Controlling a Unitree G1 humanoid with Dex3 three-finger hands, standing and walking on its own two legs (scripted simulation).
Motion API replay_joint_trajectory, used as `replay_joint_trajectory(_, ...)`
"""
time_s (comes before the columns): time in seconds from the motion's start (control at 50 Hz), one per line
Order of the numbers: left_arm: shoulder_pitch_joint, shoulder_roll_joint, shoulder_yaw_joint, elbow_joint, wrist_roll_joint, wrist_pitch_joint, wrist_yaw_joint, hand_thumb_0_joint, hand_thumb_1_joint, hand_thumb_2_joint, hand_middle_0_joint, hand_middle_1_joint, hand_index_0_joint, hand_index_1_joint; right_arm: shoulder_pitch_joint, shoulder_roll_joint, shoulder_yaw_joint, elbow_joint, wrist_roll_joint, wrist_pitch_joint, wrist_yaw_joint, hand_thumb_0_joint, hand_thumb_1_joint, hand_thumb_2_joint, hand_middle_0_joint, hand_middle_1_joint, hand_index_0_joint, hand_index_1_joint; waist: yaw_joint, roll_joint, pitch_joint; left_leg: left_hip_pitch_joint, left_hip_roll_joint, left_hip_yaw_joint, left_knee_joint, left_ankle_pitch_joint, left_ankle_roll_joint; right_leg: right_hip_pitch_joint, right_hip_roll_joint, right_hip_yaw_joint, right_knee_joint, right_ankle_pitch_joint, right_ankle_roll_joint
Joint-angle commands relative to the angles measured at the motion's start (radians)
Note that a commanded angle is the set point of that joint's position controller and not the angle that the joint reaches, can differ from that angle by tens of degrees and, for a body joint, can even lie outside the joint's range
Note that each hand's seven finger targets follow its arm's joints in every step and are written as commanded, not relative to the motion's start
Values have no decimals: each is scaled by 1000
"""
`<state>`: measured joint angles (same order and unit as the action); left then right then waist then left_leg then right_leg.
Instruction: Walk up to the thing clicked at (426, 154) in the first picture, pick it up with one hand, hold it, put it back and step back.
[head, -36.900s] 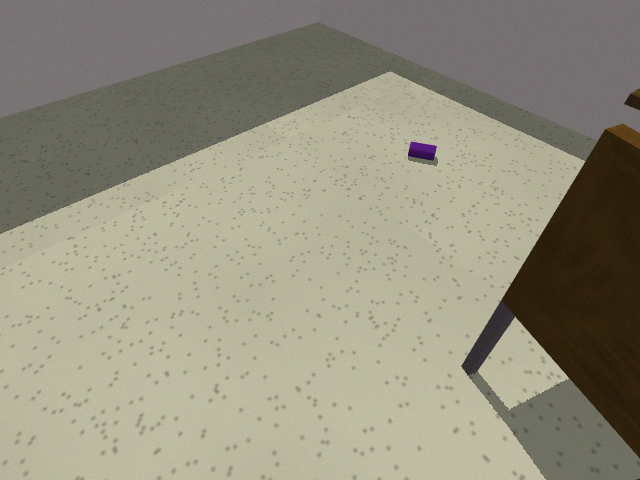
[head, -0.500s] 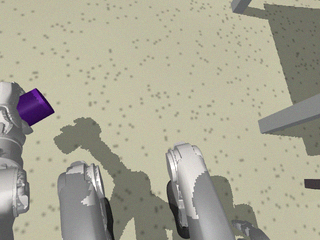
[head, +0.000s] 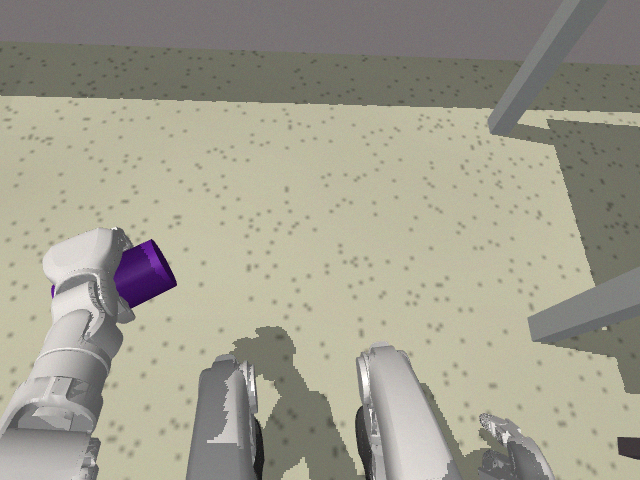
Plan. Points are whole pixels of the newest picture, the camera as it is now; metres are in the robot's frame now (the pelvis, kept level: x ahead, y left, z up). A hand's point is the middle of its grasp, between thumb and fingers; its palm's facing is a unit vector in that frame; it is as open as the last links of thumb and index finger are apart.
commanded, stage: lift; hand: left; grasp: from above
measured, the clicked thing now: (118, 284) +0.41 +0.27 -0.12
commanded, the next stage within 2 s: hold in 0.86 s
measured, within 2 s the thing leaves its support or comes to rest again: neither
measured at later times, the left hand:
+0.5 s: hand (61, 249) +0.37 +0.24 +0.08, palm faces -0.43 -0.21 -0.88, open 10.4 cm
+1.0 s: hand (32, 190) +0.39 +0.23 +0.15, palm faces -0.42 -0.21 -0.88, open 10.4 cm
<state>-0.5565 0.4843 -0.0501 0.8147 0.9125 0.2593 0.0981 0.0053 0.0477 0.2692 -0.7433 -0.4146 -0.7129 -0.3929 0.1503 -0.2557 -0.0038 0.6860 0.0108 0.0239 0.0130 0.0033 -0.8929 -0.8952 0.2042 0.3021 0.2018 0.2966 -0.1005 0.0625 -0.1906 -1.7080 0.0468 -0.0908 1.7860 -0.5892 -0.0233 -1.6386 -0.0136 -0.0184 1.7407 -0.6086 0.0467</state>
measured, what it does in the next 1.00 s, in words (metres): rises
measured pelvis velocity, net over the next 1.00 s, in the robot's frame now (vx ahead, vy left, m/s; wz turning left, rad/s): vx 0.08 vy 0.00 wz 0.03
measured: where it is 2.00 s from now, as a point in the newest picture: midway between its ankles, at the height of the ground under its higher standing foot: outside the picture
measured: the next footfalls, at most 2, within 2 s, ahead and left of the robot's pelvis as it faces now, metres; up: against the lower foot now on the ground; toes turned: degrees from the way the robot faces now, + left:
none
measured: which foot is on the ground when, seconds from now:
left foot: down 0.00-1.00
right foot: down 0.00-1.00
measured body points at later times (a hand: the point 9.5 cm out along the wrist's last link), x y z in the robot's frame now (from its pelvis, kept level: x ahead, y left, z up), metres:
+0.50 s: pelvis +0.05 +0.00 +0.17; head +0.12 +0.00 +0.61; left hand +0.39 +0.25 +0.13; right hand +0.14 -0.26 +0.04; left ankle +0.09 +0.13 -0.49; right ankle +0.09 -0.15 -0.49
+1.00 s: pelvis +0.08 +0.00 +0.22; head +0.12 -0.01 +0.67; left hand +0.41 +0.24 +0.20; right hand +0.17 -0.26 +0.10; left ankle +0.09 +0.13 -0.49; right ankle +0.09 -0.15 -0.49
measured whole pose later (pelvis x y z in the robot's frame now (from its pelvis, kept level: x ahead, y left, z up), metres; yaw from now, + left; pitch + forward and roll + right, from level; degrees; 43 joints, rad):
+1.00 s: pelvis +0.08 +0.00 +0.22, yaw +2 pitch +8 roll +0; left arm -0.41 0.29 -0.20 0.90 0.86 0.33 0.15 0.01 0.02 0.30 -0.77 -0.38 -0.74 -0.36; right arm 0.26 -0.25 -0.02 0.79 0.04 -0.07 -0.02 0.01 -0.88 -0.89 0.20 0.30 0.20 0.30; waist -0.05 0.04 -0.08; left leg -0.54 0.05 0.01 0.75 -0.35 -0.02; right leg -0.52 -0.03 0.01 0.73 -0.36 0.04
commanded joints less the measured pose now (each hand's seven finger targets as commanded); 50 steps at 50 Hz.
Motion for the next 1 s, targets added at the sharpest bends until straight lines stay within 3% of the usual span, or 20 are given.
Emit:
replay_joint_trajectory(0.0,-313,252,45,-268,-1,40,47,0,720,581,-1072,-526,-1082,-514,88,-172,-59,-63,17,-35,-41,0,-880,-893,201,300,200,300,-8,118,-551,603,-28,40,-384,47,33,372,45,-48,-349,106,-67)
replay_joint_trajectory(0.1,-255,183,-5,-241,-17,60,48,0,686,576,-1040,-536,-1051,-523,78,-152,-50,-40,26,-59,-65,0,-880,-893,201,300,200,300,-16,82,-403,691,-23,43,-521,33,30,484,48,-34,-488,93,-65)
replay_joint_trajectory(0.18,-245,167,-20,-214,-22,58,57,0,682,579,-1025,-568,-1041,-549,80,-142,-47,-28,28,-86,-78,0,-882,-894,201,300,200,300,-13,47,-355,770,-26,49,-609,61,32,617,50,-15,-592,113,-63)
replay_joint_trajectory(0.22,-190,111,-48,-147,-24,61,56,0,707,569,-1039,-573,-1059,-550,86,-137,-47,-13,30,-101,-82,0,-882,-894,200,300,200,300,-13,24,-302,805,-24,45,-655,82,30,648,48,-13,-632,130,-64)
replay_joint_trajectory(0.26,-211,141,-33,-177,-25,59,65,0,707,572,-1047,-560,-1063,-542,90,-141,-51,-13,28,-111,-85,0,-881,-894,201,300,200,300,8,56,-314,870,-23,48,-700,102,26,707,46,-7,-675,146,-65)
replay_joint_trajectory(0.28,-193,109,-49,-158,-31,62,67,0,713,562,-1045,-568,-1066,-545,95,-135,-49,-10,30,-117,-84,0,-882,-895,201,300,200,300,3,29,-301,881,-23,49,-719,124,26,739,48,-5,-700,162,-63)
replay_joint_trajectory(0.38,-217,109,-53,-168,-28,60,85,0,735,607,-1084,-553,-1093,-544,106,-133,-48,-4,31,-137,-87,0,-881,-895,201,300,200,300,15,32,-286,1002,-30,68,-811,209,24,863,49,-3,-794,242,-60)
replay_joint_trajectory(0.42,-169,90,-53,-120,-27,67,96,0,740,622,-1088,-564,-1096,-555,117,-130,-46,8,28,-143,-85,0,-879,-894,201,300,200,300,18,12,-260,1028,-32,71,-843,250,24,906,47,-4,-826,281,-58)
replay_joint_trajectory(0.44,-202,73,-68,-160,-34,64,101,0,761,623,-1099,-568,-1109,-557,113,-125,-47,6,29,-145,-86,0,-878,-893,201,300,200,300,21,22,-269,1053,-34,75,-860,271,24,927,48,-4,-846,301,-58)
replay_joint_trajectory(0.5,-216,108,-46,-158,-30,70,113,0,782,647,-1123,-567,-1128,-562,129,-131,-49,11,28,-149,-85,0,-877,-893,201,300,200,300,26,22,-282,1112,-40,89,-897,337,25,1002,46,3,-893,365,-52)
replay_joint_trajectory(0.54,-237,75,-67,-164,-35,68,117,0,800,657,-1137,-563,-1141,-558,131,-126,-48,16,28,-149,-85,0,-878,-893,201,300,200,300,20,26,-270,1154,-39,90,-927,365,24,1023,47,2,-922,394,-50)
replay_joint_trajectory(0.58,-184,59,-70,-108,-30,78,123,0,808,639,-1136,-566,-1144,-557,136,-125,-47,26,28,-150,-84,0,-876,-892,201,300,200,300,22,-5,-248,1170,-41,87,-951,398,25,1060,44,2,-945,427,-46)
replay_joint_trajectory(0.62,-221,75,-64,-137,-32,77,123,0,809,649,-1135,-563,-1141,-556,139,-133,-52,22,28,-149,-81,0,-874,-891,201,300,200,300,28,11,-274,1219,-44,94,-973,441,23,1108,42,7,-968,471,-43)
replay_joint_trajectory(0.66,-199,45,-77,-110,-41,83,118,0,810,639,-1138,-556,-1143,-550,139,-129,-52,23,27,-146,-76,0,-875,-891,201,300,200,300,28,-1,-253,1254,-42,92,-1000,479,20,1131,41,1,-988,501,-41)
replay_joint_trajectory(0.78,-198,22,-91,-58,-36,77,103,0,833,684,-1177,-536,-1167,-545,144,-132,-57,26,27,-143,-64,0,-871,-890,201,300,200,300,24,-33,-191,1280,-49,102,-1063,496,24,1182,39,8,-1058,526,-37)
replay_joint_trajectory(0.9,-207,7,-94,-89,-28,72,100,0,850,663,-1177,-549,-1176,-550,133,-135,-64,12,25,-136,-48,0,-868,-889,201,300,200,300,40,-9,-197,1358,-49,107,-1120,543,14,1233,42,0,-1089,546,-44)
replay_joint_trajectory(0.92,-222,28,-85,-115,-21,70,101,0,846,679,-1177,-553,-1174,-555,128,-138,-68,8,26,-133,-47,0,-870,-889,201,300,200,300,47,-10,-218,1373,-49,108,-1123,564,15,1248,43,2,-1094,568,-42)
replay_joint_trajectory(0.98,-223,23,-91,-120,-9,71,100,0,795,656,-1136,-554,-1135,-554,113,-132,-63,4,27,-127,-44,0,-879,-891,201,300,200,300,51,-10,-191,1375,-54,112,-1148,548,15,1264,39,5,-1114,556,-42)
